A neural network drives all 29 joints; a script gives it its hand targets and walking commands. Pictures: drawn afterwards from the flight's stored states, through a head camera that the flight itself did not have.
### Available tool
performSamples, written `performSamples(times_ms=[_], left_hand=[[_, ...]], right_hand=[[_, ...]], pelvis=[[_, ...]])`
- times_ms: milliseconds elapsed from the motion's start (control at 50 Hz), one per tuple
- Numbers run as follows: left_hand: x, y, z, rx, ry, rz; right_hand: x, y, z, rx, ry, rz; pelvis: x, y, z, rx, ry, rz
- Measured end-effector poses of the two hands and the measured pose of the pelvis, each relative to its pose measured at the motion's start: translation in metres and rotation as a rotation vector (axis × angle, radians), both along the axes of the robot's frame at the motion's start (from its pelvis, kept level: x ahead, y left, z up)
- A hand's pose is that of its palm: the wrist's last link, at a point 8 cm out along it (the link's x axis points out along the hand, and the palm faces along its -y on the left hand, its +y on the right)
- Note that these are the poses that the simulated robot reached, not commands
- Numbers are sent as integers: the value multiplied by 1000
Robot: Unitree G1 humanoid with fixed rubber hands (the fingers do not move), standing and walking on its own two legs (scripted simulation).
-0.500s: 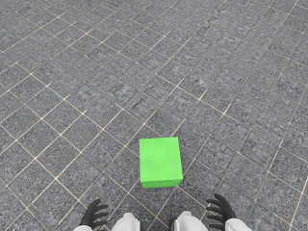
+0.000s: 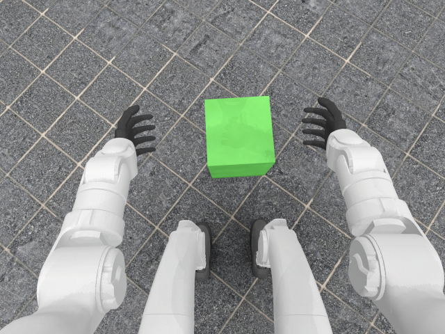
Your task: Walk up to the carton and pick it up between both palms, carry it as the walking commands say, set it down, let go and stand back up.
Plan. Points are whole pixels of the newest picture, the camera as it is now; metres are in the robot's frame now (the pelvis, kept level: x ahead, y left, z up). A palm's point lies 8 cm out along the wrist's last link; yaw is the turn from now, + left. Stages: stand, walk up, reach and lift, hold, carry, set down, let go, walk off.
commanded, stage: reach and lift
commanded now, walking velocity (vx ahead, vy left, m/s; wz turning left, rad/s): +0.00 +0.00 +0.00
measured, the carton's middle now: (237, 141) +0.55 -0.02 -0.53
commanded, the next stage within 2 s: none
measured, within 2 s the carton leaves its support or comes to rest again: neither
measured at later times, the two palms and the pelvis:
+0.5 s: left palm (149, 100) +0.54 +0.18 -0.17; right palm (327, 94) +0.54 -0.20 -0.15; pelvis +0.05 -0.01 +0.00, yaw +0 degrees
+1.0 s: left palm (161, 130) +0.52 +0.18 -0.31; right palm (306, 128) +0.52 -0.20 -0.30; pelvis +0.00 +0.02 -0.15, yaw -2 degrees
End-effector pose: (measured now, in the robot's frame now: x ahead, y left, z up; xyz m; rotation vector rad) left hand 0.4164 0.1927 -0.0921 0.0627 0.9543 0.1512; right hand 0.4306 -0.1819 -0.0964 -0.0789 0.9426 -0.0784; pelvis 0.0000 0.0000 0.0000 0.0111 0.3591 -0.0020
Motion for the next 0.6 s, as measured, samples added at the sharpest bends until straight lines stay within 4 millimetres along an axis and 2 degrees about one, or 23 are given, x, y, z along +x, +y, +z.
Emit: performSamples(times_ms=[80,200,300,360,420,480,600], left_hand=[[28,-5,-11,-4,-52,3],[76,-9,-21,7,-143,8],[115,-9,-32,22,-231,5],[131,-10,-45,32,-282,-16],[134,-14,-62,26,-283,-35],[126,-15,-73,12,-272,-35],[108,0,-83,29,-247,-10]], right_hand=[[29,3,-9,-4,-58,-21],[71,-6,-19,-19,-134,-55],[102,-18,-30,-25,-214,-80],[116,-22,-41,-24,-273,-74],[120,-21,-53,-12,-294,-58],[115,-17,-58,-16,-296,-30],[105,-12,-68,-16,-259,-28]], pelvis=[[-2,-2,-8,-5,67,7],[7,-6,-13,-4,123,6],[18,-9,-8,-1,96,0],[25,-10,-3,0,45,-1],[38,-10,-5,2,89,-3],[50,-10,-3,14,107,-8],[60,-6,-2,18,107,-17]])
